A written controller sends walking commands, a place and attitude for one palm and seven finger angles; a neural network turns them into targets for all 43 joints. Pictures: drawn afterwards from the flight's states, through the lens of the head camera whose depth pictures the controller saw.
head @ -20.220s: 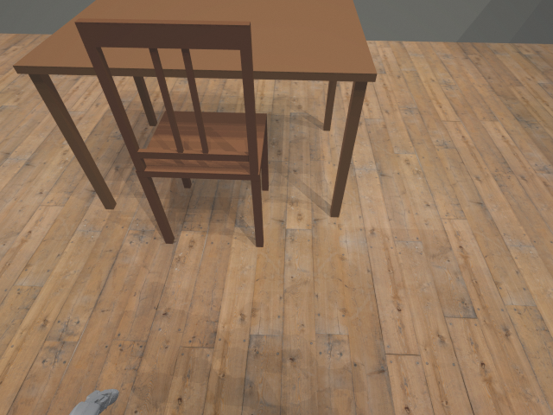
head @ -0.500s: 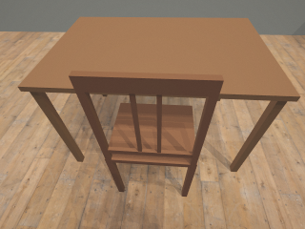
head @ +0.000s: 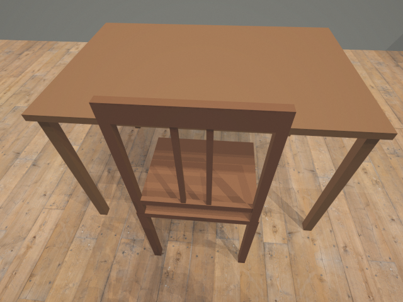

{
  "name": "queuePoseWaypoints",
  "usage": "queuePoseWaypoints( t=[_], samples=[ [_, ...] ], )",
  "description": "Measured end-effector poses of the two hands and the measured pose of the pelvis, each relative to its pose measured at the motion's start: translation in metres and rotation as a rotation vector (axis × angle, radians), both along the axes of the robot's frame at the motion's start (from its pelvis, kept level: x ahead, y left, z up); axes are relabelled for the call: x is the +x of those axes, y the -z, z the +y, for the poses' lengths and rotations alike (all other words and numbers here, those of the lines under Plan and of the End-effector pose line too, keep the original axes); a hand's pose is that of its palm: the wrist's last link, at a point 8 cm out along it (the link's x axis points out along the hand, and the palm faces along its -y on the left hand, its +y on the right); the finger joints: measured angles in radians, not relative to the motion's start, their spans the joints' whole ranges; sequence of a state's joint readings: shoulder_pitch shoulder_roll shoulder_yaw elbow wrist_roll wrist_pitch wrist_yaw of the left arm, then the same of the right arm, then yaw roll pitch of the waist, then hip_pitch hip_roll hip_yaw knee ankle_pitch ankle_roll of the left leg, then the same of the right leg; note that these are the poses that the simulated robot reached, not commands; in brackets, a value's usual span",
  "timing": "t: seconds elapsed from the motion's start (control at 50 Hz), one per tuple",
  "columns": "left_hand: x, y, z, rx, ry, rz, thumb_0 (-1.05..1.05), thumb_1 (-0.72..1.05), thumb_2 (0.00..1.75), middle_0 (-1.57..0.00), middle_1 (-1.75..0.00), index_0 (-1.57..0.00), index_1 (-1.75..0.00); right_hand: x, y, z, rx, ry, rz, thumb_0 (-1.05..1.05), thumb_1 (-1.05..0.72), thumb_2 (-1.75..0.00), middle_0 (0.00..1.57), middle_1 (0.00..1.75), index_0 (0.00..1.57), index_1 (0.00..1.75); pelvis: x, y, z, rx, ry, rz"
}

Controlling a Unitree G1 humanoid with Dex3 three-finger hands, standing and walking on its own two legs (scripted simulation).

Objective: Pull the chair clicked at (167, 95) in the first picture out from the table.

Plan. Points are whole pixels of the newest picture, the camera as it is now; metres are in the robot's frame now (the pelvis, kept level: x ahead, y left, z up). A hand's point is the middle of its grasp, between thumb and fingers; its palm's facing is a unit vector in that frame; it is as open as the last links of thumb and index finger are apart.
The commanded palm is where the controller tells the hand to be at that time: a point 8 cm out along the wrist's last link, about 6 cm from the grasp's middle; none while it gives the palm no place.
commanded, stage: look again from close up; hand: left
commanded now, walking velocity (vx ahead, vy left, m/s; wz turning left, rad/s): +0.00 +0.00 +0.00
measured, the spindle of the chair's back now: (179, 169) +0.47 +0.10 -0.07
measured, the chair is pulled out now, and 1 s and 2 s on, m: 0.00 0.00 0.00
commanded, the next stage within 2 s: none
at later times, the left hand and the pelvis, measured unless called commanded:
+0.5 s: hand out of the picture -0.03 +0.17 -0.17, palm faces +0.03 -0.98 -0.18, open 7.3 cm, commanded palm none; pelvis -0.01 +0.01 +0.00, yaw +0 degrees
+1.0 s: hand out of the picture -0.04 +0.16 -0.17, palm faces +0.04 -0.99 -0.17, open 7.4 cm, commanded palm none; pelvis -0.02 +0.01 +0.00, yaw +0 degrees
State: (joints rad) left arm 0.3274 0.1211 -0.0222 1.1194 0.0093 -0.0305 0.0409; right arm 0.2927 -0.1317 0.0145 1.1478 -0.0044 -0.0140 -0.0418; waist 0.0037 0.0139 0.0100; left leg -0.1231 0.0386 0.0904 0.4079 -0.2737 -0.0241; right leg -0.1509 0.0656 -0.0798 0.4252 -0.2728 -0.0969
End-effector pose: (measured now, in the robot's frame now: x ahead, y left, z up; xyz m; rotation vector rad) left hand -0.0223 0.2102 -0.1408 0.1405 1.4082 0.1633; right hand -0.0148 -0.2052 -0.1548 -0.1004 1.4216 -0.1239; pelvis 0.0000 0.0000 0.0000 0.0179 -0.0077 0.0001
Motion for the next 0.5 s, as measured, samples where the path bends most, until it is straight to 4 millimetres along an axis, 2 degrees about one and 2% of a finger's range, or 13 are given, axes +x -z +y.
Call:
queuePoseWaypoints(
  t=[0.5],
  samples=[
    [-0.009, 0.000, 0.010, -0.013, 0.004, 0.003, 0.01, 0.91, 0.90, -0.20, -0.30, -0.20, -0.30, -0.015, -0.002, 0.019, 0.013, 0.007, 0.008, 0.00, -0.91, -0.90, 0.20, 0.30, 0.20, 0.30, -0.008, -0.002, 0.013, 0.001, 0.003, -0.007]
  ],
)
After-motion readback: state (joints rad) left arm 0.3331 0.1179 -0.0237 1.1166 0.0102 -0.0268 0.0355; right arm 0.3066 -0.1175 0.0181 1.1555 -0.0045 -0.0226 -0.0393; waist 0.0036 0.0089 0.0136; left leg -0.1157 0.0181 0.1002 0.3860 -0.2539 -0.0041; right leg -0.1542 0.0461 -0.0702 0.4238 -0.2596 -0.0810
